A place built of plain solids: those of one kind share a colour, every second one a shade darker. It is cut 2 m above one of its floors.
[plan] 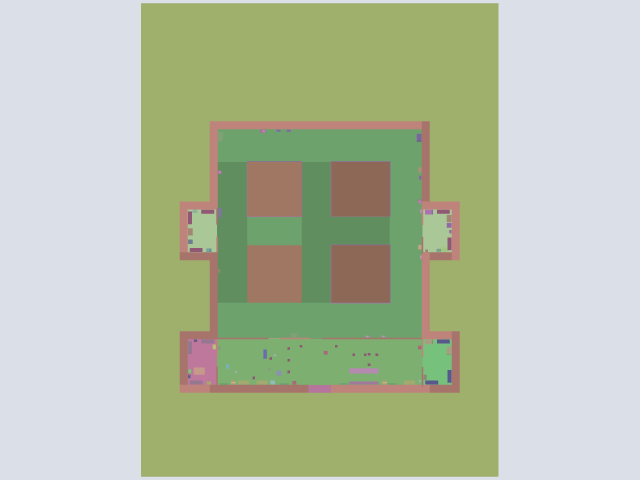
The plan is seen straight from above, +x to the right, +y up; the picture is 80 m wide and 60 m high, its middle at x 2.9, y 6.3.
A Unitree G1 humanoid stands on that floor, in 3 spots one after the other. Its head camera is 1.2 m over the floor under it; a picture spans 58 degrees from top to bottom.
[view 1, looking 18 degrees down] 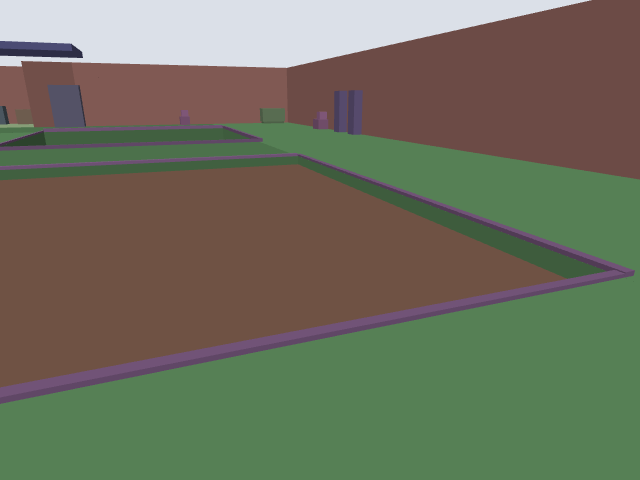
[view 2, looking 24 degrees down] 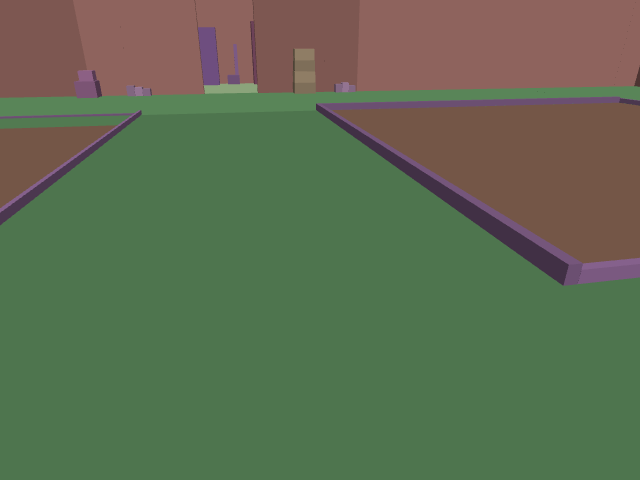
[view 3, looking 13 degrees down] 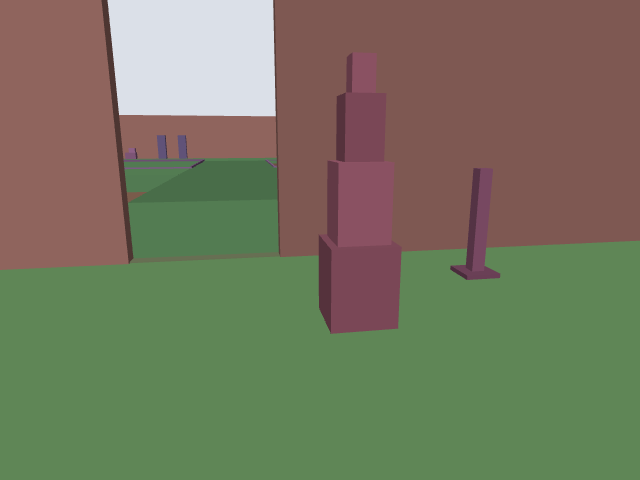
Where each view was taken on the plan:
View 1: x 13.57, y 13.02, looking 159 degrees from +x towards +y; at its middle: step_tier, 4.46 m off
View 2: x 2.47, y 7.45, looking -11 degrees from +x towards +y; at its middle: floor_gang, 2.95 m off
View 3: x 2.87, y -10.51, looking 80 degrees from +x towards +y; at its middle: planter_foyer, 3.02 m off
